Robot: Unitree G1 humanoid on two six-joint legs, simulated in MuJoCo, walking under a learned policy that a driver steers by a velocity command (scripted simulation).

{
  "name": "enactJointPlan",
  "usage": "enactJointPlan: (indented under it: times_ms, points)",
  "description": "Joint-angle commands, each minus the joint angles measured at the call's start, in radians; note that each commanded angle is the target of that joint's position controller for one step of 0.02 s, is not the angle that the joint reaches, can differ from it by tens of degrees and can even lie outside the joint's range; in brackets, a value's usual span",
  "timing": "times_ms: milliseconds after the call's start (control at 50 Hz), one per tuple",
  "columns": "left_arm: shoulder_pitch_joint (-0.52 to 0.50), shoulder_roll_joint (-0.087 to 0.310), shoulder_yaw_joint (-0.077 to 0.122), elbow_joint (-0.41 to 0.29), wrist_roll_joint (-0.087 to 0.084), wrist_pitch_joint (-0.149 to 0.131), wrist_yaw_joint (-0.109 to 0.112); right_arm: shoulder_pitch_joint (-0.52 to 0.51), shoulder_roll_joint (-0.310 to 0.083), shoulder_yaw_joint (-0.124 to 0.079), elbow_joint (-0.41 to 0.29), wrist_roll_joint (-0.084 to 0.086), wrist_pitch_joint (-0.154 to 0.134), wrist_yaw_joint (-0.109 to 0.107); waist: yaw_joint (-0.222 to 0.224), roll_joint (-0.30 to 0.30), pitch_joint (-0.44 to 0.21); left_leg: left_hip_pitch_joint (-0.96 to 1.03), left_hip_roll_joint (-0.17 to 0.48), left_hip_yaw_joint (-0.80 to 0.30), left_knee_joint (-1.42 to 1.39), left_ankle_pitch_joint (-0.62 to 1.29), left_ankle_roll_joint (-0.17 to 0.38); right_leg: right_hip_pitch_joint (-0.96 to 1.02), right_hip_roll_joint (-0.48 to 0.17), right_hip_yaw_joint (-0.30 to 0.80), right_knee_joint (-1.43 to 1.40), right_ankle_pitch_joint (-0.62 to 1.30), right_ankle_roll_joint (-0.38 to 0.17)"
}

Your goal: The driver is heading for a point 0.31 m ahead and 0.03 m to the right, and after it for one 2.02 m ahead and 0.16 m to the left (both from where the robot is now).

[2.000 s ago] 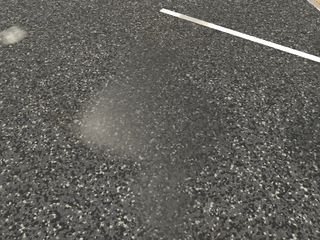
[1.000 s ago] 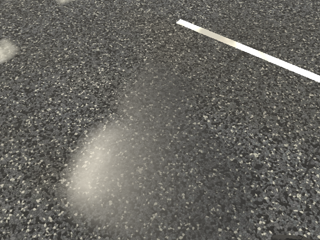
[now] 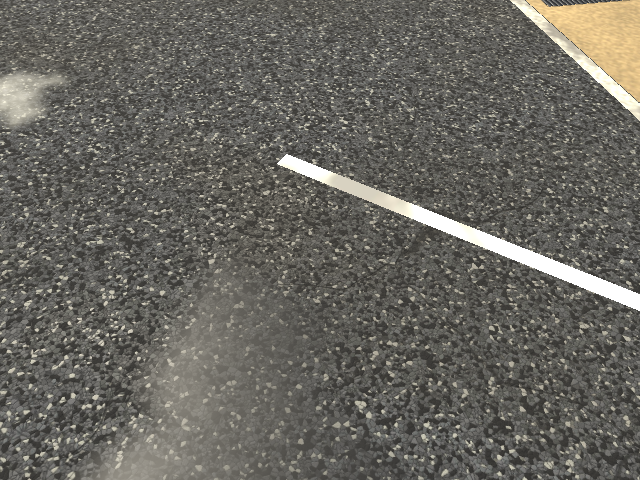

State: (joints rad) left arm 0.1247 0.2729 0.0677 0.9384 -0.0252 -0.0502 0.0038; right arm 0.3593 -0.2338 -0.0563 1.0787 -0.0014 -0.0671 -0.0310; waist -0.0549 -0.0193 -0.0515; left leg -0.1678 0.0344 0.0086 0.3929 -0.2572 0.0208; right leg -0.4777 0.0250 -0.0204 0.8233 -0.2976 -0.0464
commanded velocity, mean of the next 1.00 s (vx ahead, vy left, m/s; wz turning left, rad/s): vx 0.47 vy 0.00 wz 0.00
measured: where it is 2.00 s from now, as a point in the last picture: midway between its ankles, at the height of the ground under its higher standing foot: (332, 299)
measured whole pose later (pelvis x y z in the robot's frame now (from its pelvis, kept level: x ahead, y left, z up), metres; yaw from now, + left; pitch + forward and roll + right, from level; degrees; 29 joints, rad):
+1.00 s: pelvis +0.50 -0.02 +0.00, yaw -1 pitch +0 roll +1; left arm 0.19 0.27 0.07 0.97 -0.02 -0.08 0.01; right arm 0.24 -0.23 -0.06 0.97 -0.01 -0.10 0.03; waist -0.02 -0.04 0.04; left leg -0.22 -0.05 0.07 0.35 -0.14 0.08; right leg -0.55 -0.12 0.03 1.10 -0.28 -0.04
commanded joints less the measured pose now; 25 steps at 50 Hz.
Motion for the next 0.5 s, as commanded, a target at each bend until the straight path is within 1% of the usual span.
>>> enactJointPlan:
  times_ms: [20,40,60,100,140,180,200,220,240,260,280,300,320,340,360,380,400,420,440,460,500]
  points:
    - [-0.118,0.061,0.02,-0.066,0.01,-0.031,-0.009,0.019,-0.112,-0.017,-0.034,0.012,-0.031,0.002,0.005,0.139,0.115,0.183,0.235,-0.285,-0.278,-0.111,0.141,-0.316,-0.082,0.041,0.031,0.097,0.016]
    - [-0.137,0.041,0.015,-0.069,0.009,-0.032,-0.013,0.03,-0.11,-0.017,-0.031,0.009,-0.03,0.002,0.0,0.14,0.11,0.167,0.214,-0.237,-0.278,-0.056,0.137,-0.276,-0.079,0.021,-0.015,0.132,0.027]
    - [-0.161,0.025,0.009,-0.073,0.007,-0.031,-0.016,0.037,-0.117,-0.018,-0.032,0.007,-0.027,0.002,-0.007,0.144,0.109,0.144,0.198,-0.198,-0.278,-0.019,0.135,-0.231,-0.074,0.005,-0.069,0.158,0.036]
    - [-0.216,0.008,-0.002,-0.087,0.002,-0.03,-0.022,0.059,-0.146,-0.026,-0.031,0.006,-0.023,0.002,-0.029,0.153,0.12,0.096,0.187,-0.152,-0.28,0.023,0.138,-0.144,-0.063,-0.022,-0.17,0.185,0.046]
    - [-0.246,0.017,-0.007,-0.097,-0.003,-0.028,-0.028,0.083,-0.168,-0.034,-0.024,0.012,-0.02,0.005,-0.042,0.16,0.133,0.081,0.195,-0.136,-0.269,0.044,0.146,-0.084,-0.056,-0.037,-0.235,0.181,0.045]
    - [-0.257,0.035,-0.008,-0.106,-0.007,-0.028,-0.033,0.099,-0.176,-0.041,-0.016,0.022,-0.017,0.009,-0.042,0.166,0.147,0.088,0.219,-0.14,-0.25,0.05,0.15,-0.047,-0.058,-0.039,-0.277,0.164,0.03]
    - [-0.247,0.047,-0.006,-0.108,-0.008,-0.028,-0.035,0.097,-0.179,-0.044,-0.014,0.027,-0.014,0.01,-0.029,0.169,0.151,0.09,0.234,-0.143,-0.236,0.062,0.147,-0.017,-0.058,-0.038,-0.297,0.157,0.016]
    - [-0.215,0.062,-0.001,-0.101,-0.008,-0.029,-0.035,0.087,-0.181,-0.047,-0.014,0.029,-0.01,0.012,-0.004,0.168,0.144,0.087,0.242,-0.139,-0.21,0.1,0.138,0.037,-0.054,-0.04,-0.316,0.156,0.001]
    - [-0.145,0.081,0.01,-0.081,-0.005,-0.028,-0.033,0.066,-0.182,-0.049,-0.02,0.031,-0.008,0.012,0.039,0.162,0.118,0.072,0.231,-0.117,-0.149,0.205,0.122,0.135,-0.039,-0.05,-0.333,0.157,-0.015]
    - [-0.015,0.115,0.03,-0.041,-0.006,-0.027,-0.026,0.046,-0.168,-0.044,-0.027,0.028,-0.007,0.012,0.101,0.142,0.052,0.033,0.196,-0.073,-0.016,0.366,0.098,0.307,-0.019,-0.058,-0.346,0.153,-0.039]
    - [0.162,0.175,0.057,0.003,-0.004,-0.029,-0.017,0.021,-0.139,-0.034,-0.047,0.019,-0.008,0.014,0.18,0.063,-0.067,-0.094,0.135,-0.007,0.245,0.376,0.056,0.559,-0.109,0.053,-0.343,0.138,-0.084]
    - [0.292,0.274,0.078,0.027,0.013,-0.017,-0.01,0.057,-0.041,-0.007,-0.087,0.006,-0.023,0.013,0.19,-0.213,-0.192,-0.446,-0.011,0.078,0.637,0.044,-0.021,0.856,-0.355,0.465,-0.45,-0.019,-0.21]
    - [0.301,0.23,0.059,0.037,0.013,-0.024,-0.02,0.047,-0.052,-0.008,-0.086,0.016,-0.047,0.016,0.183,-0.243,-0.233,-0.556,-0.039,-0.067,0.844,-0.298,-0.015,0.837,-0.422,0.723,-0.572,-0.13,-0.261]
    - [0.205,0.171,0.037,0.017,0.013,-0.032,-0.022,-0.003,-0.112,-0.027,-0.101,0.041,-0.061,0.023,0.153,-0.179,-0.11,-0.643,0.025,-0.095,0.931,-0.247,0.01,0.735,-0.399,0.605,-0.574,-0.141,-0.231]
    - [0.131,0.12,0.023,-0.003,0.013,-0.037,-0.026,-0.044,-0.126,-0.031,-0.106,0.045,-0.066,0.023,0.127,-0.12,-0.037,-0.628,0.073,-0.075,0.916,-0.154,0.029,0.614,-0.351,0.47,-0.586,-0.079,-0.195]
    - [0.074,0.091,0.014,-0.014,0.021,-0.041,-0.032,-0.067,-0.115,-0.036,-0.109,0.038,-0.064,0.016,0.1,-0.07,0.019,-0.596,0.101,-0.062,0.859,-0.074,0.033,0.502,-0.311,0.379,-0.616,-0.004,-0.178]
    - [0.048,0.065,0.006,-0.015,0.027,-0.046,-0.035,-0.069,-0.104,-0.041,-0.11,0.029,-0.054,0.01,0.074,-0.075,0.047,-0.542,0.125,-0.066,0.802,-0.025,0.034,0.419,-0.276,0.307,-0.639,0.081,-0.162]
    - [0.05,0.047,0.001,-0.007,0.031,-0.046,-0.035,-0.057,-0.083,-0.04,-0.109,0.026,-0.043,0.009,0.056,-0.084,0.052,-0.498,0.131,-0.065,0.769,0.002,0.033,0.374,-0.258,0.26,-0.658,0.132,-0.158]
    - [0.071,0.051,0.001,0.004,0.03,-0.048,-0.032,-0.056,-0.064,-0.039,-0.112,0.025,-0.034,0.009,0.047,-0.082,0.06,-0.487,0.134,-0.06,0.735,0.015,0.029,0.352,-0.255,0.235,-0.672,0.187,-0.164]
    - [0.093,0.065,0.003,0.016,0.028,-0.05,-0.025,-0.075,-0.061,-0.04,-0.123,0.022,-0.027,0.009,0.043,-0.068,0.072,-0.502,0.133,-0.053,0.697,0.041,0.02,0.345,-0.254,0.213,-0.684,0.239,-0.172]
    - [0.129,0.094,0.009,0.029,0.029,-0.051,-0.011,-0.153,-0.067,-0.041,-0.158,0.012,-0.023,0.011,0.048,-0.039,0.096,-0.553,0.129,-0.05,0.578,0.122,0.001,0.353,-0.256,0.184,-0.7,0.304,-0.18]
Velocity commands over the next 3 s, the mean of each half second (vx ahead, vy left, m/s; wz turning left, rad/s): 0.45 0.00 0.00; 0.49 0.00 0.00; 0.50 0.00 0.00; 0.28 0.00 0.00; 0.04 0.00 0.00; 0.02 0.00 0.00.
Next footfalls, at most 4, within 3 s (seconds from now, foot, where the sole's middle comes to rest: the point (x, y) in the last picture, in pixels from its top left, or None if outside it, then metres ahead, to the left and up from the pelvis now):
0.28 right None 0.24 -0.17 -0.78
0.80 left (270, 472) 0.58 0.06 -0.78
1.34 right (372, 349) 0.88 -0.19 -0.78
1.82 left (286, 264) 1.16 0.02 -0.78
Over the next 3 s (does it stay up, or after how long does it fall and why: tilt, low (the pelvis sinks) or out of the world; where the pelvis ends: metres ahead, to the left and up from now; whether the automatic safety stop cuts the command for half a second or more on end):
stays up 1.10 -0.10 -0.01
